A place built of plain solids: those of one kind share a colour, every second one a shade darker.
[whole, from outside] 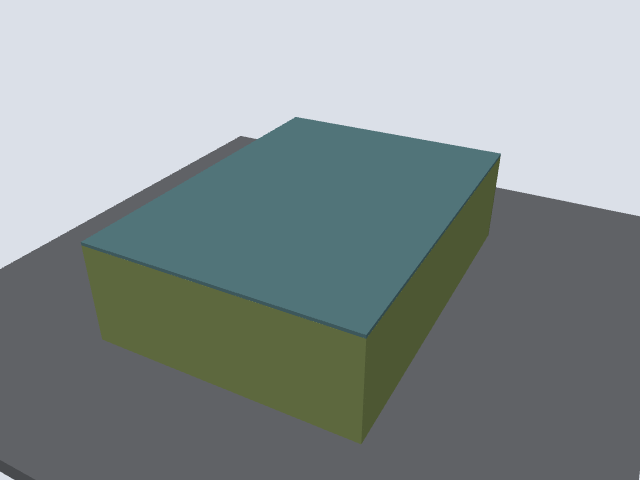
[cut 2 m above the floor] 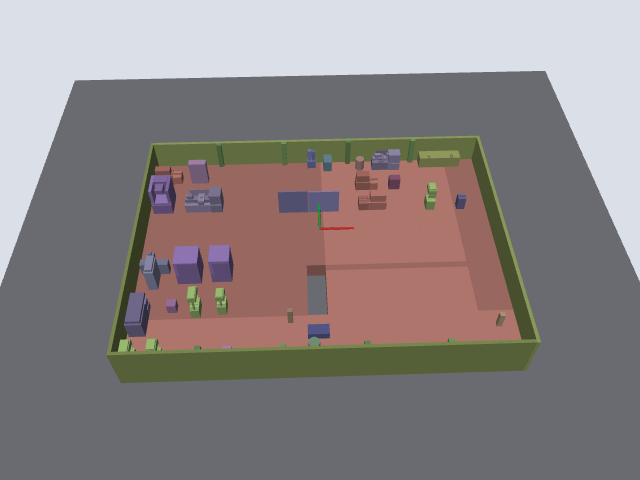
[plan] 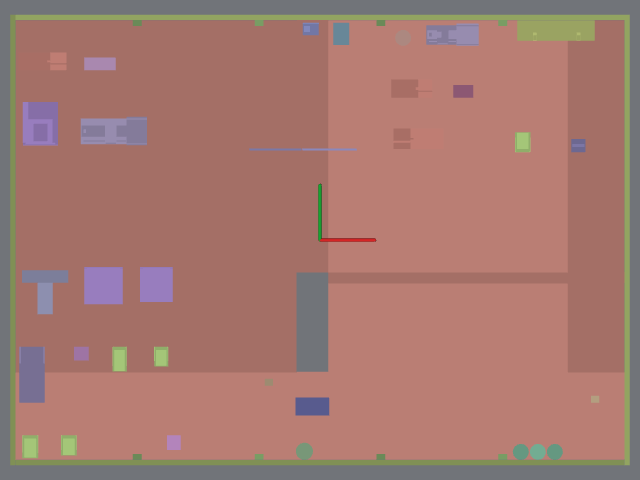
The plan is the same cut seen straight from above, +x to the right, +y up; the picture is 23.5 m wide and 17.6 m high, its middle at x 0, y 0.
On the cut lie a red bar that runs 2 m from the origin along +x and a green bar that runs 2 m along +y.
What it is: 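A machine and fitters' shop under lamps; one hall, a truck gangway, bays of machines, benches and stores, erecting floors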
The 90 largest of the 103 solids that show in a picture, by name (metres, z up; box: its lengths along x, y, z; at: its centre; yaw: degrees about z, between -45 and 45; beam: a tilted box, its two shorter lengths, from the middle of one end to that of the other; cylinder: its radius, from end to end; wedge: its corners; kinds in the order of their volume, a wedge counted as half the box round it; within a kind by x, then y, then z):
{
 "floor_1": {"box": [10.31, 16.13, 1.12], "at": [-6.01, 0.0, 0.51]},
 "floor_2": {"box": [17.69, 0.034, 1.12], "at": [-2.32, -4.84, 0.51]},
 "floor_3": {"box": [1.16, 9.25, 1.12], "at": [-0.28, 3.44, 0.51]},
 "floor_4": {"box": [22.32, 3.2, 1.12], "at": [0.0, -6.46, 0.51]},
 "floor_5": {"box": [6.23, 3.23, 1.12], "at": [3.41, -3.21, 0.51]},
 "floor_6": {"box": [6.23, 16.13, 1.12], "at": [3.41, 0.0, 0.51]},
 "floor_7": {"box": [10.86, 0.41, 1.12], "at": [5.73, -1.4, 0.51]},
 "floor_8": {"box": [2.58, 3.28, 1.12], "at": [7.81, -3.23, 0.51]},
 "floor_9": {"box": [2.56, 9.66, 1.12], "at": [7.81, 3.23, 0.51]},
 "floor_10": {"box": [2.08, 16.13, 1.12], "at": [10.12, 0.0, 0.51]},
 "wall_1": {"box": [0.2, 16.53, 6.39], "at": [-11.26, 0.0, 3.14]},
 "wall_2": {"box": [22.32, 0.2, 6.39], "at": [0.0, -8.16, 3.14]},
 "wall_3": {"box": [22.32, 0.2, 6.39], "at": [0.0, 8.16, 3.14]},
 "wall_4": {"box": [0.2, 16.53, 6.39], "at": [11.26, 0.0, 3.14]},
 "roof_1": {"box": [22.72, 16.53, 0.2], "at": [0.0, 0.0, 6.44]},
 "press_1": {"box": [0.2, 1.5, 1.24], "at": [-10.8, 4.32, 2.48]},
 "press_2": {"box": [0.52, 0.65, 0.35], "at": [-10.25, 3.94, 2.92]},
 "press_3": {"box": [1.09, 0.92, 0.08], "at": [-10.25, 3.97, 1.89]},
 "press_4": {"box": [1.29, 1.6, 0.78], "at": [-10.25, 4.27, 1.46]},
 "press_5": {"box": [0.89, 0.64, 1.24], "at": [-10.25, 4.75, 2.48]},
 "press_6": {"box": [0.2, 1.5, 1.24], "at": [-9.71, 4.32, 2.48]},
 "press_7": {"box": [1.01, 0.55, 1.13], "at": [-7.94, -2.08, 2.42]},
 "press_8": {"box": [1.41, 1.32, 0.6], "at": [-7.94, -1.7, 3.28]},
 "press_9": {"box": [1.41, 1.37, 0.78], "at": [-7.94, -1.67, 1.46]},
 "press_10": {"box": [0.2, 1.27, 1.13], "at": [-7.33, -1.72, 2.42]},
 "press_11": {"box": [0.8, 0.52, 1.01], "at": [-6.0, -2.02, 2.36]},
 "press_12": {"box": [1.2, 1.24, 0.6], "at": [-6.0, -1.66, 3.17]},
 "press_13": {"box": [1.2, 1.29, 0.78], "at": [-6.0, -1.63, 1.46]},
 "press_14": {"box": [0.2, 1.19, 1.01], "at": [-5.5, -1.68, 2.36]},
 "lathe_1": {"box": [1.68, 0.95, 0.67], "at": [-7.93, 3.98, 1.41]},
 "lathe_2": {"box": [1.65, 0.42, 0.23], "at": [-7.92, 3.99, 1.86]},
 "lathe_3": {"box": [0.42, 0.72, 0.14], "at": [-7.67, 3.93, 2.0]},
 "lathe_4": {"box": [0.75, 0.95, 0.05], "at": [-6.72, 3.98, 1.72]},
 "lathe_5": {"box": [0.75, 0.88, 0.77], "at": [-6.72, 3.98, 2.13]},
 "lathe_6": {"box": [0.75, 1.05, 0.62], "at": [-6.72, 3.99, 1.38]},
 "lathe_7": {"box": [1.11, 0.72, 0.67], "at": [4.45, 7.52, 1.41]},
 "lathe_8": {"box": [1.08, 0.33, 0.23], "at": [4.47, 7.53, 1.86]},
 "lathe_9": {"box": [0.42, 0.54, 0.14], "at": [4.5, 7.49, 2.0]},
 "lathe_10": {"box": [0.82, 0.65, 0.64], "at": [5.42, 7.51, 2.06]},
 "lathe_11": {"box": [0.82, 0.82, 0.62], "at": [5.42, 7.53, 1.38]},
 "saw_1": {"box": [1.0, 0.5, 0.5], "at": [-10.5, 6.55, 2.01]},
 "saw_2": {"box": [1.17, 0.65, 0.68], "at": [-10.48, 6.55, 1.41]},
 "saw_3": {"box": [0.6, 0.65, 0.62], "at": [-9.6, 6.55, 1.38]},
 "saw_4": {"box": [0.62, 0.76, 0.62], "at": [3.0, 3.71, 1.38]},
 "saw_5": {"box": [0.84, 0.51, 0.55], "at": [3.09, 5.55, 2.03]},
 "saw_6": {"box": [1.0, 0.67, 0.68], "at": [3.11, 5.55, 1.41]},
 "saw_7": {"box": [0.51, 0.67, 0.62], "at": [3.86, 5.55, 1.38]},
 "saw_8": {"box": [1.21, 0.76, 0.68], "at": [3.92, 3.71, 1.41]},
 "saw_9": {"box": [1.04, 0.58, 0.55], "at": [3.95, 3.71, 2.03]},
 "pier_1": {"box": [0.33, 0.22, 5.26], "at": [-6.7, -7.95, 3.71]},
 "pier_2": {"box": [0.33, 0.22, 5.26], "at": [-6.7, 7.96, 3.71]},
 "pier_3": {"box": [0.33, 0.22, 5.26], "at": [-2.23, -7.95, 3.71]},
 "pier_4": {"box": [0.33, 0.22, 5.26], "at": [-2.23, 7.96, 3.71]},
 "pier_5": {"box": [0.33, 0.22, 5.26], "at": [2.23, -7.95, 3.71]},
 "pier_6": {"box": [0.33, 0.22, 5.26], "at": [2.23, 7.96, 3.71]},
 "pier_7": {"box": [0.33, 0.22, 5.26], "at": [6.7, -7.95, 3.71]},
 "pier_8": {"box": [0.33, 0.22, 5.26], "at": [6.7, 7.96, 3.71]},
 "shaper_1": {"box": [0.94, 1.44, 1.21], "at": [-10.56, -5.25, 1.68]},
 "shaper_2": {"box": [0.82, 1.95, 0.22], "at": [-10.56, -4.89, 2.4]},
 "mill_1": {"box": [0.56, 1.16, 1.65], "at": [-10.08, -2.15, 1.9]},
 "mill_2": {"box": [0.44, 1.06, 0.18], "at": [-10.08, -2.1, 2.82]},
 "mill_3": {"box": [0.44, 0.24, 0.3], "at": [-10.08, -1.45, 2.76]},
 "mill_4": {"box": [1.7, 0.46, 0.94], "at": [-10.08, -1.34, 1.54]},
 "bench_1": {"box": [2.84, 0.76, 0.86], "at": [8.65, 7.69, 1.5]},
 "drill_1": {"box": [0.44, 0.7, 0.1], "at": [-10.62, -7.63, 2.88]},
 "drill_2": {"box": [0.54, 0.82, 0.34], "at": [-10.62, -7.59, 2.66]},
 "drill_3": {"box": [0.54, 0.73, 0.34], "at": [-9.21, -7.54, 2.67]},
 "drill_4": {"box": [0.49, 0.89, 0.34], "at": [-7.35, -4.38, 2.84]},
 "drill_5": {"box": [0.53, 0.91, 0.74], "at": [-7.35, -4.37, 1.44]},
 "drill_6": {"box": [0.48, 0.7, 0.34], "at": [-5.82, -4.29, 2.6]},
 "drill_7": {"box": [0.52, 0.72, 0.74], "at": [-5.82, -4.28, 1.44]},
 "drill_8": {"box": [0.57, 0.73, 0.74], "at": [7.43, 3.58, 1.44]},
 "drill_9": {"box": [0.53, 0.71, 0.34], "at": [7.43, 3.6, 2.64]},
 "cabinet_1": {"box": [1.16, 0.47, 1.79], "at": [-8.07, 6.46, 1.97]},
 "drums_1": {"cylinder": 0.29, "from": [7.36, -7.77, 1.07], "to": [7.36, -7.77, 1.95]},
 "drums_2": {"cylinder": 0.29, "from": [7.99, -7.77, 1.07], "to": [7.99, -7.77, 1.95]},
 "drums_3": {"cylinder": 0.29, "from": [8.61, -7.77, 1.07], "to": [8.61, -7.77, 1.95]},
 "screen_1": {"box": [1.92, 0.08, 1.95], "at": [-1.64, 3.32, 2.05]},
 "screen_2": {"box": [2.0, 0.08, 1.88], "at": [0.35, 3.32, 2.01]},
 "receiver_1": {"cylinder": 0.31, "from": [-0.57, -7.75, 1.07], "to": [-0.57, -7.75, 2.95]},
 "welder_1": {"box": [0.59, 0.81, 0.84], "at": [0.78, 7.56, 1.49]},
 "platestack_1": {"box": [1.23, 0.66, 0.49], "at": [-0.28, -6.11, 1.32]},
 "binsmall_1": {"box": [0.55, 0.51, 0.68], "at": [-8.75, -4.17, 1.41]},
 "binsmall_2": {"box": [0.5, 0.54, 0.75], "at": [-5.36, -7.43, 1.45]},
 "trolley_1": {"box": [0.74, 0.47, 0.93], "at": [5.26, 5.45, 1.54]},
 "pedgrinder_1": {"box": [0.52, 0.49, 0.96], "at": [9.47, 3.46, 1.55]},
 "drum_1": {"cylinder": 0.29, "from": [3.05, 7.41, 1.07], "to": [3.05, 7.41, 1.95]},
 "pendant_1": {"box": [0.3, 0.26, 1.14], "at": [-1.88, -5.22, 1.65]},
 "pendant_2": {"box": [0.3, 0.26, 1.07], "at": [10.09, -5.84, 1.61]},
 "gastrolley_1": {"box": [0.6, 0.46, 0.62], "at": [-0.34, 7.73, 1.38]}
}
